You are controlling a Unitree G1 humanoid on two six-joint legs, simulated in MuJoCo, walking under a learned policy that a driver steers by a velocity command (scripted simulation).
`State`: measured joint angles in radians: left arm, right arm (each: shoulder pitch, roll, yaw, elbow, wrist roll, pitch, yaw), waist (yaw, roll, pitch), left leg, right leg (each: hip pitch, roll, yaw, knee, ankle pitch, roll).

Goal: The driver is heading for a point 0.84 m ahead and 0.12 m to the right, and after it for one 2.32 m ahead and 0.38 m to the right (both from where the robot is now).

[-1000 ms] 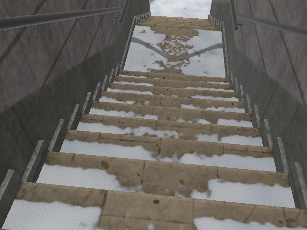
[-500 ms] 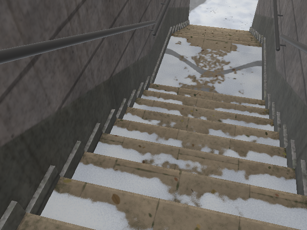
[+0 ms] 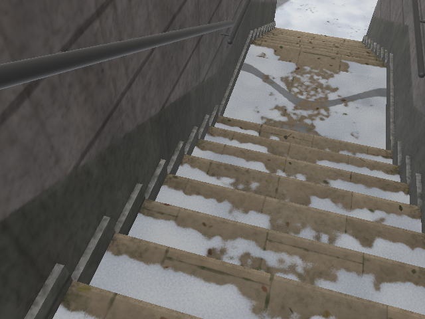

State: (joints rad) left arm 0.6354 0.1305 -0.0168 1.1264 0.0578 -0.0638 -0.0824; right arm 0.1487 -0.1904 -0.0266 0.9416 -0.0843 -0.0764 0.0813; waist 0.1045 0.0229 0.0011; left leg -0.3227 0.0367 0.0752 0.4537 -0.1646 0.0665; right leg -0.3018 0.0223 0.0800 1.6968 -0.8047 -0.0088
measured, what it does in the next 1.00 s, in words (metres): goes down: right foot 0.15 m lower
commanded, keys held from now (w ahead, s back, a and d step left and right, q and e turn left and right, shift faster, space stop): w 1.00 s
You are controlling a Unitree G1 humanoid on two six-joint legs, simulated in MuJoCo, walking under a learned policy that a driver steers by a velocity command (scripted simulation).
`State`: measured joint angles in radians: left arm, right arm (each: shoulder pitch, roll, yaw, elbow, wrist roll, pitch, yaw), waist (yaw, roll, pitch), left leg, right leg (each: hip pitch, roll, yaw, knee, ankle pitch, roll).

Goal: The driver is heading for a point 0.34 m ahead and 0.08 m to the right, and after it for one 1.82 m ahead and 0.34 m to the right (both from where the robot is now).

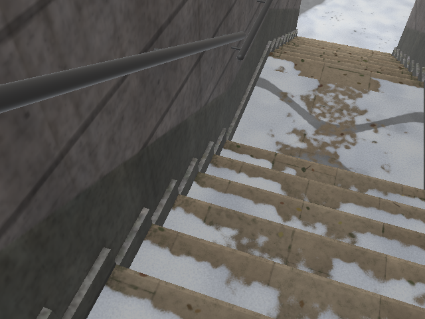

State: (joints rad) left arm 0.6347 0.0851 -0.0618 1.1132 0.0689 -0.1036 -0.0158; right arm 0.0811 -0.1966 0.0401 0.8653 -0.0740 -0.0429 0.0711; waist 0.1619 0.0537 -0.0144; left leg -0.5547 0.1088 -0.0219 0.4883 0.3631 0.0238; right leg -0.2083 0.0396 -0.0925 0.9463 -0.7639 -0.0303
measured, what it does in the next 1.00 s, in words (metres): goes down, turning right: left foot 0.15 m lower, then right foot 0.15 m lower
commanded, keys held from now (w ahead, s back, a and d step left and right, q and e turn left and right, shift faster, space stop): w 0.06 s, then w+e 0.16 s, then e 0.74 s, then no key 0.04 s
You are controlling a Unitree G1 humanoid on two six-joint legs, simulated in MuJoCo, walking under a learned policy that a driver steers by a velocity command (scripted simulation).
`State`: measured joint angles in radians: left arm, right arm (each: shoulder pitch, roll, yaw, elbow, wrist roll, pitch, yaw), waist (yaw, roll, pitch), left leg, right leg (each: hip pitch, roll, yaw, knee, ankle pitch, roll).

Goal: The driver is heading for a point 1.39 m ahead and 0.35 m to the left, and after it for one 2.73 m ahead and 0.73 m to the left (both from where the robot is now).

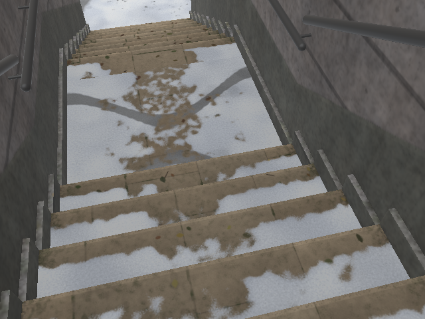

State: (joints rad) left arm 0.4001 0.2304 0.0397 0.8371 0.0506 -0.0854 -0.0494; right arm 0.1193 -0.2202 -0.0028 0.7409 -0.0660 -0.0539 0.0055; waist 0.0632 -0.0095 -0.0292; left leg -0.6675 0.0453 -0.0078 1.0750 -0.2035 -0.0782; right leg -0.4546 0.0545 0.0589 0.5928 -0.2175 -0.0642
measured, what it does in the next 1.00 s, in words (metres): steps on the spot: left foot, then right foot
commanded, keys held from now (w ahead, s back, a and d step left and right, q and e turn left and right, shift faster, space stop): no key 1.00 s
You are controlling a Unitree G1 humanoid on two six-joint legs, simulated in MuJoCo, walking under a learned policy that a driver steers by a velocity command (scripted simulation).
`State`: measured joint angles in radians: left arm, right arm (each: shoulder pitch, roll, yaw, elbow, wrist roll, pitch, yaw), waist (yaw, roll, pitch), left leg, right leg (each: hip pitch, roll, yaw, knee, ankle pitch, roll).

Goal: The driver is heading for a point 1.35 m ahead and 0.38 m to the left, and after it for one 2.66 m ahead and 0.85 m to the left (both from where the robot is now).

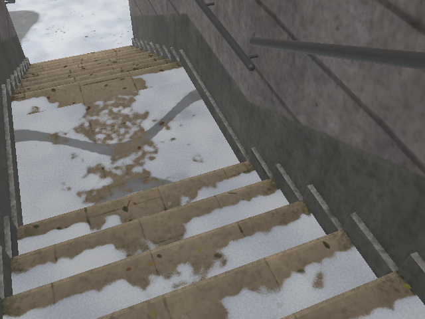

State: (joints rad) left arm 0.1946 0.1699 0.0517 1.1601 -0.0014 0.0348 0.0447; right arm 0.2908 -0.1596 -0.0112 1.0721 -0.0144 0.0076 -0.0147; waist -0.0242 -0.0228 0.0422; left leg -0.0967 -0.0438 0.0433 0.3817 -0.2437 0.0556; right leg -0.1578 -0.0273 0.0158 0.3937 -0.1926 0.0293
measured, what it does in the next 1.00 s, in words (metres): stands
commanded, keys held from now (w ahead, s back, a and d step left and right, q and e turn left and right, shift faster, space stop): no key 1.00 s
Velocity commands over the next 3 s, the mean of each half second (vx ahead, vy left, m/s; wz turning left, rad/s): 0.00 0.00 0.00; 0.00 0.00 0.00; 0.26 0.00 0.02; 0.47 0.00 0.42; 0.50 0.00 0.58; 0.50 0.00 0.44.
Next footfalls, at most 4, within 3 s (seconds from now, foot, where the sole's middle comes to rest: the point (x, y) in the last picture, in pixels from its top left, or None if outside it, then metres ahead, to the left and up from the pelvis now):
1.34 right None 0.12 -0.10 -0.78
1.82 left None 0.34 0.03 -0.93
2.06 right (260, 310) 0.68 -0.20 -1.09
2.46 left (172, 311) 0.68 0.15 -1.09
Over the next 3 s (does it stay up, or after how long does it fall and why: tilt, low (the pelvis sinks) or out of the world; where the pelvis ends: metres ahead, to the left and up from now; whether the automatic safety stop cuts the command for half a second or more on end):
stays up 0.88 0.15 -0.48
